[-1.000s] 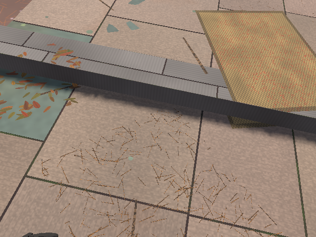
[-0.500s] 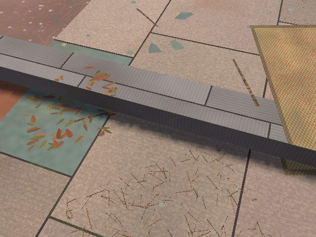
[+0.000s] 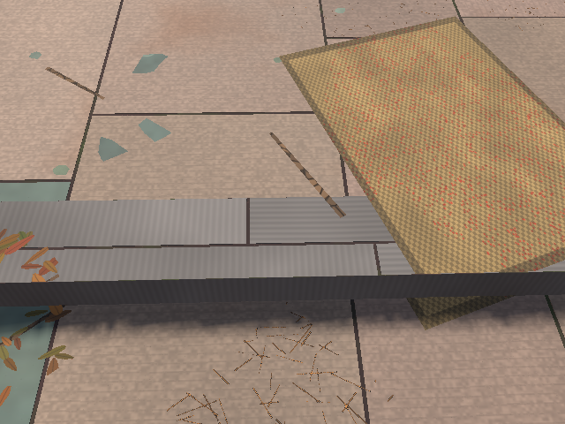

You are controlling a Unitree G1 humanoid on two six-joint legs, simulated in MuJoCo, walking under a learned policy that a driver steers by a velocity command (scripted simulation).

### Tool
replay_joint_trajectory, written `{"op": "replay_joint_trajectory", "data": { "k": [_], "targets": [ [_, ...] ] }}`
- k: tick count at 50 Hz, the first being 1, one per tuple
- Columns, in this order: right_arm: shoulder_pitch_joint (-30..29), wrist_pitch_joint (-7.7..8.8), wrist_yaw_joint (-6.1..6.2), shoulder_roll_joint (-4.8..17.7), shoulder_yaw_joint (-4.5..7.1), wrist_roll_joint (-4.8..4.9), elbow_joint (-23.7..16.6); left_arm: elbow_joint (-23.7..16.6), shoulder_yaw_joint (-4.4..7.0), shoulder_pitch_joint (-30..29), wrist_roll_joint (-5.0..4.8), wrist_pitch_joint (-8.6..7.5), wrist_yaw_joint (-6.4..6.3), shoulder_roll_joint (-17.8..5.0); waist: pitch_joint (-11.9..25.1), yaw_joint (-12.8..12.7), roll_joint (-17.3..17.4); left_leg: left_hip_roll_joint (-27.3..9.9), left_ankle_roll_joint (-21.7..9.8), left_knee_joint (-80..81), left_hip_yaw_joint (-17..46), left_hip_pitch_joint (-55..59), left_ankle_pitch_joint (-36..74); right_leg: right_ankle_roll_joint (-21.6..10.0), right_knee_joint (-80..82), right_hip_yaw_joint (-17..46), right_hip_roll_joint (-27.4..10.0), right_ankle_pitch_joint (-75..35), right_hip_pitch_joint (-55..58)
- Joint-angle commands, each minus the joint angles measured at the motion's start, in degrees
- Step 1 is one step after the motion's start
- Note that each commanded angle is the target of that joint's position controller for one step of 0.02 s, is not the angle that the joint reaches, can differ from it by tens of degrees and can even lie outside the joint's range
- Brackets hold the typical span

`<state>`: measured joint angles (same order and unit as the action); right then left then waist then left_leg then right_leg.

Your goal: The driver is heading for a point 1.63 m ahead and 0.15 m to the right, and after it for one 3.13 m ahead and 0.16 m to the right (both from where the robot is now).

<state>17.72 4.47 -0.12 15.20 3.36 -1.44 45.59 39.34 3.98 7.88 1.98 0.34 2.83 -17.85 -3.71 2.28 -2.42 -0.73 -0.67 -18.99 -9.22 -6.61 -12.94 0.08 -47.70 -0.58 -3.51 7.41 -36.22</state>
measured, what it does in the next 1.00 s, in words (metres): walks ahead, turning right: right foot, then left foot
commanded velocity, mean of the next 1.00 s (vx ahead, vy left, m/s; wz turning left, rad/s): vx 0.05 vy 0.00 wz -0.35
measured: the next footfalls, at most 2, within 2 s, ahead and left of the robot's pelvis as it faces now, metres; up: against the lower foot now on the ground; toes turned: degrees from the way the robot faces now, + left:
right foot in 0.12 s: +0.19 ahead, -0.10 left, +0.00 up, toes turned -7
left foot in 0.64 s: +0.21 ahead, +0.12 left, +0.00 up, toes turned -21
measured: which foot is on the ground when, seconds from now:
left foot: down 0.00-0.12, up 0.14-0.62, down 0.64-1.00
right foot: up 0.00-0.10, down 0.12-0.66, up 0.68-0.84, down 0.86-1.00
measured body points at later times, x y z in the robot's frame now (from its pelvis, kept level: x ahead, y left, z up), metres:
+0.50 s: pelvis +0.09 -0.02 -0.01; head +0.13 -0.04 +0.44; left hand +0.29 +0.23 -0.10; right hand +0.16 -0.32 -0.12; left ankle +0.18 +0.14 -0.70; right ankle +0.15 -0.09 -0.74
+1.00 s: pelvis +0.12 +0.02 -0.01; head +0.13 +0.01 +0.44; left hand +0.33 +0.23 -0.12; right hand +0.17 -0.26 -0.12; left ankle +0.17 +0.14 -0.74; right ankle +0.09 -0.11 -0.74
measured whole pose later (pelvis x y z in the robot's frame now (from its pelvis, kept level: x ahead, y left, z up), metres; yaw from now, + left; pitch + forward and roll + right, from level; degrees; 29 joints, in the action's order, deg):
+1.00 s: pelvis +0.12 +0.02 -0.01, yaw -20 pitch -1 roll +0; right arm 9.1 1.8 -0.1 14.0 0.6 -0.9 45.7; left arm 45.1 2.7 10.0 0.6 2.2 -0.7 -15.1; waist -2.0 0.0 0.4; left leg -0.2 0.7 -30.2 1.4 -12.9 -16.0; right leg 1.0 -30.0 5.1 1.1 15.5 -13.3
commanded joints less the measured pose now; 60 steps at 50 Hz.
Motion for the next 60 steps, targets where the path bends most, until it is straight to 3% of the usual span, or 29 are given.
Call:
{"op": "replay_joint_trajectory", "data": {
  "k": [1,4,5,6,7,8,9,11,12,15,18,19,22,28,31,32,33,34,36,38,41,42,44,45,47,50,57,58,60],
  "targets": [
    [-3.9,0.21,0.32,8.3,1.91,0.36,-4.1,-2.8,-0.31,2.3,0.07,0.34,1.41,-0.8,4.7,-2.5,10.1,-12.9,-5.6,1.0,1.0,-2.8,33.4,-1.4,7.7,-2.6,1.4,-3.6,11.8],
    [-2.8,-1.19,0.90,10.0,2.67,1.06,-3.7,-3.6,0.68,2.8,0.94,0.11,0.90,-3.3,5.5,-2.7,9.1,-14.8,-4.5,-8.1,1.5,1.7,34.4,-4.0,13.4,-3.0,3.1,2.6,14.4],
    [-2.7,-1.80,1.10,10.0,2.65,1.33,-3.6,-2.4,1.15,6.8,1.54,-0.47,0.42,-3.9,7.8,-4.7,6.6,-13.2,-3.3,-16.6,0.3,1.6,32.5,-5.2,18.1,-3.2,4.8,0.5,19.6],
    [0.6,-2.25,0.99,9.1,2.33,0.83,-3.4,-1.1,2.00,11.4,2.07,-1.36,-0.55,-6.7,11.4,-6.3,-0.4,-9.9,-1.0,-29.4,-1.3,-2.7,22.1,-6.8,22.1,1.7,2.4,-11.0,27.6],
    [6.0,-3.15,0.62,3.4,0.99,-0.70,-5.5,-2.2,3.25,11.3,1.29,-1.80,-1.42,-13.4,14.1,-1.5,-12.9,-3.1,1.5,-45.1,-1.7,-17.4,-22.7,-11.7,17.8,21.7,-14.1,-41.1,38.1],
    [6.0,-4.68,0.99,5.5,1.04,-0.66,-6.0,-3.1,4.40,13.6,-2.12,-0.86,-1.30,-15.5,22.6,-4.9,-12.3,2.8,2.4,-53.8,7.3,-25.8,-28.4,-20.5,23.9,36.2,-18.5,-34.8,44.6],
    [2.4,-5.29,0.96,7.2,1.24,-0.75,-5.7,-3.3,3.88,12.0,-2.71,0.03,-1.60,-12.6,18.8,-5.4,-4.5,-0.3,2.3,-55.3,10.8,-28.3,-23.8,-19.8,26.7,31.9,-16.6,-22.9,42.1],
    [-3.6,-5.21,0.89,6.9,1.12,-0.25,-6.1,-2.8,2.13,6.5,-1.91,1.01,-2.21,-7.3,7.8,-3.4,-1.4,-2.6,2.0,-49.0,11.6,-28.0,-14.6,-15.4,29.5,24.1,-9.9,-14.4,31.3],
    [-2.9,-5.58,0.90,7.1,1.15,-0.59,-5.8,-2.8,1.86,5.1,-2.07,1.10,-2.46,-6.1,6.7,-2.2,-2.4,-2.9,2.2,-46.0,11.7,-25.0,-12.4,-13.8,30.3,21.4,-7.6,-13.9,27.9],
    [-1.0,-6.76,0.84,6.1,0.90,-0.60,-4.6,-2.1,2.01,5.0,-1.54,0.65,-2.09,-6.6,9.1,-1.3,-0.9,-1.1,2.5,-43.1,11.4,-20.2,-10.5,-12.6,30.3,19.5,-5.4,-15.3,25.5],
    [-3.6,-7.23,0.99,5.5,0.72,-0.39,-5.2,-1.5,2.53,5.4,-1.29,0.97,-1.92,-7.7,8.0,-2.3,-1.8,-0.5,2.9,-37.8,11.9,-21.0,-9.7,-12.6,32.0,21.5,-4.4,-3.9,24.3],
    [-8.8,-5.76,2.63,6.7,1.67,1.93,-7.2,-4.8,2.60,0.2,-3.02,0.12,-3.28,-7.8,7.5,-2.5,-2.4,-0.1,4.0,-35.9,16.1,-24.0,-9.0,-13.7,33.2,26.4,-5.3,5.7,24.0],
    [-8.4,-4.35,3.97,6.8,1.69,1.47,-6.3,-4.4,2.31,0.4,-2.39,-0.20,-4.96,-7.5,8.5,-3.1,-3.7,-0.8,5.5,-30.3,16.7,-23.7,-5.9,-12.8,32.9,26.7,-5.4,12.5,25.0],
    [-8.2,-3.26,2.29,5.7,1.23,1.75,-5.7,-3.3,1.61,1.3,-1.65,1.27,-4.31,-6.7,6.9,-4.3,-4.3,0.0,5.1,-21.3,12.8,-13.7,-7.1,-12.8,31.0,25.7,-3.8,10.7,19.4],
    [-5.7,-2.54,1.29,5.3,1.11,1.47,-4.6,-2.5,0.61,1.2,-2.31,1.92,-4.14,-5.3,6.5,-2.1,-3.4,0.5,1.9,-5.4,11.2,-5.2,0.8,-9.4,27.8,24.9,-1.7,11.2,18.1],
    [-5.6,-2.33,1.22,7.2,1.26,0.58,-5.0,-1.8,0.15,3.3,-2.02,1.69,-4.12,-4.1,6.4,-2.5,-0.7,-4.1,0.1,-2.5,14.7,-1.5,4.1,-6.5,25.1,22.8,0.4,13.8,15.5],
    [-7.3,-2.36,1.37,11.7,1.94,-0.66,-5.8,-1.9,-0.03,5.7,-1.51,1.13,-3.95,-2.8,6.1,-5.8,9.1,-12.3,-4.5,-0.9,23.9,-1.2,8.1,-3.2,18.1,14.4,6.6,16.7,11.7],
    [-7.9,-2.26,1.13,10.0,1.54,-1.63,-5.4,-2.8,0.45,2.0,-1.64,0.62,-4.04,-4.2,4.9,-4.3,15.1,-16.5,-9.9,2.8,29.6,-7.7,7.8,-1.0,13.9,9.2,8.7,17.9,13.3],
    [-12.6,-1.77,1.28,7.9,0.86,-0.35,-6.5,-2.2,1.12,0.6,-1.19,0.45,-3.86,-5.6,5.1,-4.1,13.8,-14.6,-9.8,2.4,27.3,-8.0,7.6,1.5,8.1,7.6,6.6,16.3,15.9],
    [-12.5,-1.65,1.58,8.4,0.79,0.85,-6.0,-1.5,0.88,0.4,-1.08,0.94,-3.66,-4.0,5.2,-3.3,12.4,-13.2,-8.8,0.2,25.1,-5.4,12.7,3.1,6.8,6.8,5.0,15.7,15.3],
    [-11.5,-2.37,1.25,7.3,0.12,1.28,-5.0,0.0,-0.23,1.4,-1.77,0.85,-3.31,-0.4,6.5,-3.7,10.7,-9.5,-7.0,-3.8,20.3,-4.0,20.7,3.1,18.8,3.9,4.6,7.9,21.5],
    [-9.6,-2.42,1.00,7.0,-0.06,1.31,-4.3,0.3,-0.22,0.9,-1.65,0.90,-3.32,-0.9,6.8,-3.1,10.5,-8.2,-5.7,-4.4,19.5,-4.0,19.7,2.7,22.9,4.3,4.4,1.7,24.3],
    [-6.9,-1.57,0.13,6.6,-0.55,0.29,-3.8,-0.2,0.40,0.3,-1.32,1.29,-3.77,-5.1,8.3,-1.3,6.0,-5.5,-2.3,-5.4,17.8,-6.7,12.0,0.8,21.6,8.5,0.5,-12.0,30.2],
    [-5.8,-1.36,-0.11,6.8,-0.47,0.38,-3.5,1.3,0.91,0.9,-1.70,1.49,-3.74,-6.2,8.6,-0.1,1.1,-2.9,-0.8,-4.8,14.4,-6.1,7.0,-1.2,19.2,7.8,1.6,-7.0,28.2],
    [-9.5,-1.60,-0.04,6.6,-0.70,0.52,-3.5,2.0,0.12,1.3,-1.38,1.41,-3.55,-3.1,6.9,-2.3,2.5,-2.1,0.4,-6.5,12.8,-6.3,3.5,-1.6,21.1,8.4,1.6,-2.9,26.1],
    [-9.3,-2.40,0.42,5.7,-1.06,0.59,-2.8,3.1,-0.01,0.9,-1.24,0.89,-3.87,-3.3,4.8,-1.8,0.4,-1.7,0.3,-6.7,12.3,-6.9,3.3,-1.1,21.7,8.6,1.7,-2.4,24.6],
    [-8.5,-2.75,0.91,5.5,-1.17,0.65,0.1,6.5,-0.44,1.5,-1.44,0.29,-4.49,-3.0,3.2,-1.9,1.0,-1.1,0.9,-6.3,11.8,-6.5,1.5,-1.0,22.7,8.8,1.9,1.1,23.4],
    [-7.5,-2.84,0.99,5.3,-1.21,0.69,1.0,7.5,-0.49,2.5,-1.51,0.34,-4.60,-2.8,4.3,-1.9,1.0,-0.4,0.8,-6.2,11.0,-6.3,-3.7,-1.2,23.2,8.3,2.5,7.1,23.8],
    [-6.8,-5.08,0.07,6.4,-0.60,-0.10,1.6,8.7,0.10,3.9,-0.26,1.02,-3.29,-4.4,1.4,-2.2,-0.1,-0.1,-1.7,-6.7,12.7,-7.8,-16.5,-3.5,25.5,10.8,2.2,24.4,20.6]
  ]
}}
